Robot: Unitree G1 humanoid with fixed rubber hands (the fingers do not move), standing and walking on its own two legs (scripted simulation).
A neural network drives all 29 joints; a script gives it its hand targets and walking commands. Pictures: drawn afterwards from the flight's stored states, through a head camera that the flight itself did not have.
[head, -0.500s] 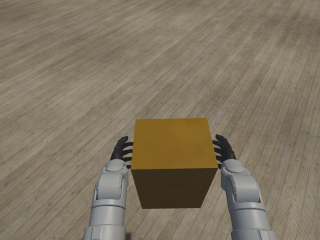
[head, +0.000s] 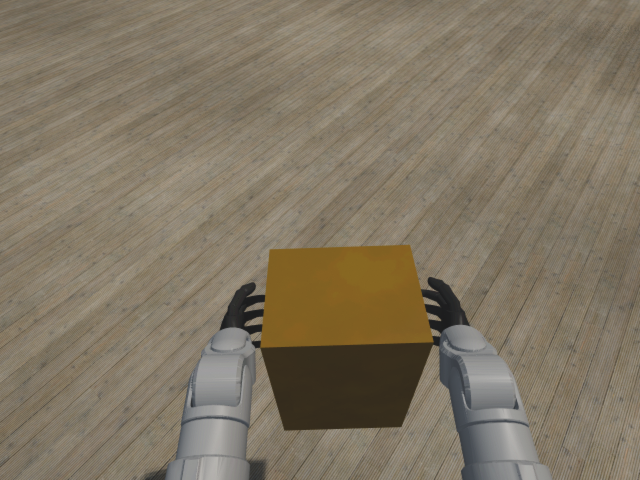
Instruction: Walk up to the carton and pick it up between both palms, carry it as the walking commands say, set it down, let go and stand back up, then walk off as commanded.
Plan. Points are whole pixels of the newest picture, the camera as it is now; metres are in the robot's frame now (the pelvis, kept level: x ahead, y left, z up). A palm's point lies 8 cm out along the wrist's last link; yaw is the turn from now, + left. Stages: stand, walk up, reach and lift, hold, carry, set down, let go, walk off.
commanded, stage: carry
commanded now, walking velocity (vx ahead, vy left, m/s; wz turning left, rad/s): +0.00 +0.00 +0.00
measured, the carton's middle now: (341, 346) +0.32 +0.00 -0.08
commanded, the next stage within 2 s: none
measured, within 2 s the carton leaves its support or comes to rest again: neither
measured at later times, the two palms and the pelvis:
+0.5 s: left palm (229, 295) +0.36 +0.16 +0.00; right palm (429, 289) +0.36 -0.12 +0.02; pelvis +0.06 +0.03 -0.02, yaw -1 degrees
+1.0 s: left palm (209, 296) +0.36 +0.18 +0.01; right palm (412, 291) +0.35 -0.10 +0.02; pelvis +0.06 +0.05 -0.01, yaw +0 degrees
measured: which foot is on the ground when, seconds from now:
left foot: down 0.00-0.26, up 0.28-0.38, down 0.40-1.00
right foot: down 0.00-0.02, up 0.04-0.18, down 0.20-1.00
